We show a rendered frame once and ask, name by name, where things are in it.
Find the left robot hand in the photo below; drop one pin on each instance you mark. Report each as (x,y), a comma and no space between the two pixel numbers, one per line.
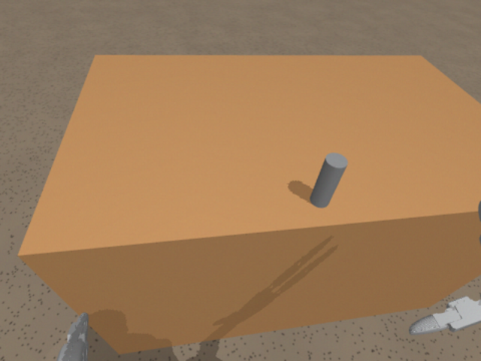
(77,347)

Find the can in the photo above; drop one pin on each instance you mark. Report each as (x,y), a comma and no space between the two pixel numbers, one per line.
(328,179)

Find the right robot hand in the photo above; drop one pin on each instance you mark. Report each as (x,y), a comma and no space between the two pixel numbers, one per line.
(460,314)

